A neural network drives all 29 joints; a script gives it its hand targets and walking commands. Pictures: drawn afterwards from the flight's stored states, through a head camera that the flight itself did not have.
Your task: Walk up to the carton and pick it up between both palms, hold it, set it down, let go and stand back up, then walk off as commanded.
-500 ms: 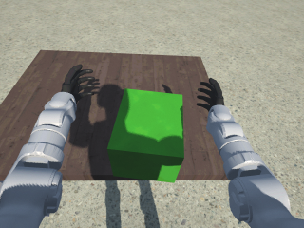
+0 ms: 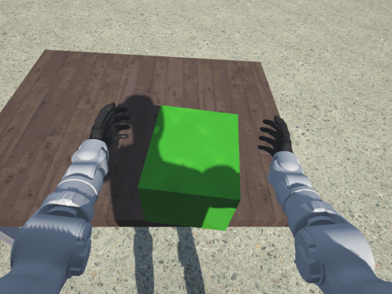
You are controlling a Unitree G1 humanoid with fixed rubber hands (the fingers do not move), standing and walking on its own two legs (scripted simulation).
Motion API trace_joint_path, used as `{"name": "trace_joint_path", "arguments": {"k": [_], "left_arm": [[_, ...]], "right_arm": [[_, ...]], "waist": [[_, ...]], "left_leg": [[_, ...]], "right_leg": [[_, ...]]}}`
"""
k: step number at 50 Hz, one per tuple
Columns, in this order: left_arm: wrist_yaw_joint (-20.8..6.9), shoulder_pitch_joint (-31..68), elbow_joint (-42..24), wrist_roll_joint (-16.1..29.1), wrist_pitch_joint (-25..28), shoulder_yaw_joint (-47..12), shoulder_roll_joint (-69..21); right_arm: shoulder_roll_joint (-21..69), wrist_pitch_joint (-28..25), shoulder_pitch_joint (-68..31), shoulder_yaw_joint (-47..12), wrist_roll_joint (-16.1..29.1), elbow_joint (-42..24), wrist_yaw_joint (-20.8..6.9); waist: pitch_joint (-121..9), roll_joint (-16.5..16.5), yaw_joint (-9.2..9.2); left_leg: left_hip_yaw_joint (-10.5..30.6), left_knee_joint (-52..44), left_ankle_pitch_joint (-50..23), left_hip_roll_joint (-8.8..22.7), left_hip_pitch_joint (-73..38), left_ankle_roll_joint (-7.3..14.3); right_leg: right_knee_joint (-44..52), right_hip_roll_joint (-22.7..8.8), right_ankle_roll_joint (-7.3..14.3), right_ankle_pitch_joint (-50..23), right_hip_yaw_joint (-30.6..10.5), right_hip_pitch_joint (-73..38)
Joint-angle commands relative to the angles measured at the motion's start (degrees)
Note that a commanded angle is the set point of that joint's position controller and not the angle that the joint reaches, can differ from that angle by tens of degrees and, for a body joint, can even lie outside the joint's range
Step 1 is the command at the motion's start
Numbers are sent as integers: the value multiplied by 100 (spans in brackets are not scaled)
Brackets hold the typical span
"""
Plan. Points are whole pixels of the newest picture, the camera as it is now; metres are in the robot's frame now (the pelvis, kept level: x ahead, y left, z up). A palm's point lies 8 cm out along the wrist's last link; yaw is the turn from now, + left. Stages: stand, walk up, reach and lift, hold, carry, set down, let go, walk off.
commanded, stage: reach and lift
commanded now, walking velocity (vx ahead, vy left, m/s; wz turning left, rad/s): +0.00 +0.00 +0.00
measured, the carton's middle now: (192, 166) +0.45 +0.01 -0.04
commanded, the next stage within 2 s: none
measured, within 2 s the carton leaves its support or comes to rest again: neither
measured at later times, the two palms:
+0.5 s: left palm (111, 139) +0.45 +0.20 +0.05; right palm (268, 156) +0.43 -0.16 +0.04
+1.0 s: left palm (130, 147) +0.44 +0.16 +0.04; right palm (260, 157) +0.43 -0.14 +0.04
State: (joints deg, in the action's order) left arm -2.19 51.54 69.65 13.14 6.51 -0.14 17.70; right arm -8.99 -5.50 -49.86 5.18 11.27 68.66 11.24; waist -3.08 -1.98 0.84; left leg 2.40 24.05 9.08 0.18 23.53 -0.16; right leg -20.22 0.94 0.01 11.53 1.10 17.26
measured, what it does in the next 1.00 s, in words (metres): stands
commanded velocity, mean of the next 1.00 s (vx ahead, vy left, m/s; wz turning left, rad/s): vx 0.00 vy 0.00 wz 0.00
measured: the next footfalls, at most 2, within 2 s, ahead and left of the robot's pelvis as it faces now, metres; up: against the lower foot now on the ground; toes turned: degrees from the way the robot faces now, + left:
none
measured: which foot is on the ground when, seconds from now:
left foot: down 0.00-1.00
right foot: down 0.00-1.00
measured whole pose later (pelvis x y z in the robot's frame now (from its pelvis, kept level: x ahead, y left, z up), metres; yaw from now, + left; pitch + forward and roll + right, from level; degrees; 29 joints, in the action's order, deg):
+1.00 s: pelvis -0.01 +0.01 -0.01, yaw -1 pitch +20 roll -2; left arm 2.3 58.8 80.7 -1.2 19.9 11.1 7.9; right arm -4.0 -17.4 -54.4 19.1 -0.9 75.8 8.7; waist -9.6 -2.0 0.8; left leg 2.4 30.2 9.6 0.2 40.4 -0.2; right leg -26.8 1.0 -0.5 12.3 1.1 34.4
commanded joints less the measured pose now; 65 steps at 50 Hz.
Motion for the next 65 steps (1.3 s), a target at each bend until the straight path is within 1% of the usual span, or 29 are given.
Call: {"name": "trace_joint_path", "arguments": {"k": [1,5,6,8,11,16,18,22,25,27,28,31,32,33,35,36,39,42,43,44,46,47,49,52,53,54,57,63,65], "left_arm": [[275,2968,-39,-85,835,-309,628],[378,3186,356,137,1083,-411,656],[381,3358,397,125,1112,-433,572],[404,3340,572,181,1139,-517,622],[424,3552,457,357,1331,-634,487],[388,3345,916,86,1228,-444,409],[400,3294,758,92,1279,-568,227],[312,3038,999,-211,1262,-196,285],[323,3146,741,-292,1319,-105,165],[322,3231,408,-440,1345,-220,-170],[330,3269,441,-501,1372,-62,-45],[291,3104,608,-660,1444,127,-138],[272,3110,482,-637,1480,117,-334],[301,3211,288,-864,1551,310,-236],[295,3162,209,-1035,1658,487,-324],[315,3249,205,-1155,1667,645,-233],[379,3289,105,-1449,1688,725,-567],[375,3064,37,-1755,1556,1003,-779],[331,3206,-36,-1862,1583,1177,-846],[365,3272,24,-1879,1606,1096,-884],[376,3290,-134,-2179,1553,1323,-1112],[303,3521,-60,-2246,1507,1326,-1490],[178,3163,145,-2630,1502,1621,-1787],[-64,3072,-28,-3422,1390,2002,-2977],[-206,3128,-28,-3511,1407,2000,-3534],[-310,3134,-20,-3595,1427,1986,-3832],[-382,3101,152,-3856,1232,2212,-3991],[-299,2768,-116,-3907,932,2115,-4238],[-282,2810,-157,-3936,899,2139,-4212]], "right_arm": [[-830,-614,-2442,208,21,-392,-332],[-860,-699,-2676,300,-112,-459,-357],[-873,-750,-2677,551,-223,-332,-305],[-910,-777,-2735,467,-213,-389,-314],[-864,-925,-2885,437,-198,-625,-338],[-971,-945,-2783,312,-183,-39,-321],[-1115,-1062,-2771,479,-248,29,-304],[-853,-1223,-2493,174,12,148,-294],[-763,-1290,-2708,276,-164,48,-265],[-613,-1295,-2675,402,-168,269,-290],[-612,-1252,-2631,353,-201,342,-311],[-278,-1385,-2626,272,-232,64,-294],[-241,-1441,-2622,331,-324,-28,-286],[-296,-1445,-2592,354,-364,1,-316],[-96,-1498,-2410,410,-559,18,-309],[40,-1480,-2542,522,-687,-227,-269],[170,-1450,-2472,790,-897,188,-340],[404,-1398,-2339,950,-1199,16,-377],[715,-1403,-2551,1076,-1393,-129,-427],[686,-1446,-2657,1340,-1607,-307,-412],[897,-1503,-2525,1555,-1899,-235,-422],[1280,-1462,-2731,1719,-2152,-314,-483],[1718,-1574,-2463,2023,-2642,-515,-485],[2807,-1595,-2377,2565,-3519,-369,-802],[3459,-1563,-2487,2603,-3913,-419,-976],[3916,-1566,-2575,2270,-4020,-597,-1104],[4310,-1441,-2507,2374,-4473,-753,-1293],[4111,-1349,-2428,2440,-4493,-1062,-1468],[4115,-1335,-2430,2488,-4526,-1140,-1465]], "waist": [[-3981,686,360],[-4339,314,328],[-4523,380,591],[-4484,495,456],[-5071,510,555],[-4843,510,375],[-5136,528,522],[-4888,618,263],[-4940,475,260],[-4961,872,426],[-4901,819,246],[-5044,544,151],[-4906,386,325],[-5049,488,180],[-5101,362,251],[-5168,243,134],[-4687,648,250],[-4434,460,231],[-4375,332,131],[-4639,384,325],[-4316,555,275],[-4427,368,312],[-4347,295,261],[-3839,538,393],[-3889,364,361],[-4038,421,311],[-3813,421,210],[-3746,764,198],[-3634,482,215]], "left_leg": [[-252,867,-1973,147,-1597,-448],[-282,881,-1376,171,-1089,-317],[-273,946,-1305,182,-1058,-351],[-281,876,-1065,160,-896,-346],[-343,1051,-1308,173,-917,-386],[-322,1097,-1721,178,-1071,-420],[-292,1158,-1930,193,-1236,-508],[-354,1278,-2465,97,-1081,-468],[-299,1310,-2489,156,-1055,-487],[-254,1318,-2861,160,-1492,-575],[-338,1285,-2714,131,-1336,-540],[-336,1331,-2919,79,-1074,-473],[-306,1298,-2830,93,-1083,-423],[-381,1233,-2884,76,-935,-392],[-363,1176,-2749,71,-817,-344],[-417,1200,-2517,16,-579,-285],[-421,1095,-2460,66,-1022,-353],[-488,914,-2218,68,-1066,-323],[-506,840,-2162,81,-1057,-245],[-443,838,-2089,63,-1059,-295],[-549,852,-2257,54,-1308,-335],[-541,805,-2043,80,-1216,-327],[-604,743,-2018,12,-956,-282],[-688,553,-2345,32,-1514,-363],[-741,470,-2188,35,-1491,-321],[-799,492,-2443,-11,-1608,-314],[-849,328,-2297,-17,-1664,-256],[-844,263,-2714,153,-2421,-407],[-814,207,-2502,187,-2299,-330]], "right_leg": [[-164,63,-45,-1071,231,1301],[-375,17,-104,-743,271,1609],[-472,27,-95,-833,296,1693],[-423,-26,-92,-566,292,1792],[-645,-17,-81,-777,304,1832],[-577,6,-108,-1057,356,1697],[-645,86,-71,-1223,446,1894],[-694,25,-123,-1848,290,1541],[-650,91,-82,-1777,279,1560],[-670,107,-46,-1731,357,1836],[-630,86,-70,-1579,301,1745],[-719,67,-136,-2323,238,1263],[-723,59,-154,-2350,250,1321],[-761,58,-194,-2533,155,1160],[-745,48,-232,-2716,99,884],[-819,-10,-302,-2710,61,782],[-600,14,-203,-2065,132,1166],[-475,-10,-215,-1829,189,965],[-421,-14,-210,-1656,177,904],[-485,2,-204,-1715,258,899],[-481,-35,-227,-1875,289,895],[-454,-28,-211,-1666,321,847],[-518,-123,-245,-2289,268,287],[-421,-67,-212,-2213,404,131],[-344,-55,-221,-1982,465,87],[-400,-97,-226,-2620,390,-189],[-370,-24,-212,-2621,414,-545],[-57,114,-49,-1793,586,-137],[-34,90,-70,-1817,561,-222]]}}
